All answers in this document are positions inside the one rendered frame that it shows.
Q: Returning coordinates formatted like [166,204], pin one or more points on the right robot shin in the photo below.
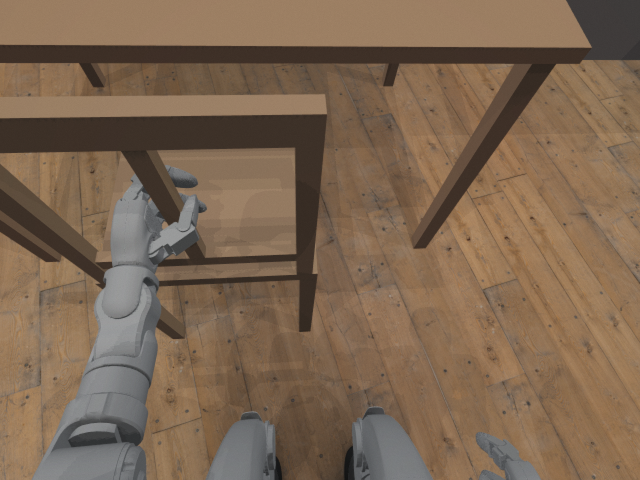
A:
[357,473]

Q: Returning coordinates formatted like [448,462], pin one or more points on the left robot hand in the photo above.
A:
[136,222]

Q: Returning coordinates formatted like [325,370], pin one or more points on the chair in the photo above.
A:
[257,159]

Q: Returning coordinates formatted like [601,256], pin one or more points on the robot left forearm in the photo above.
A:
[110,403]

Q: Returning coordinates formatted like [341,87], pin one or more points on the robot left upper arm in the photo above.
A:
[115,461]

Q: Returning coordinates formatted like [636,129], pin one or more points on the right robot hand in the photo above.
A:
[506,457]

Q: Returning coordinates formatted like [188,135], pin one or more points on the right robot thigh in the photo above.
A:
[381,445]

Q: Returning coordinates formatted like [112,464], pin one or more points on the table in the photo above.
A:
[534,35]

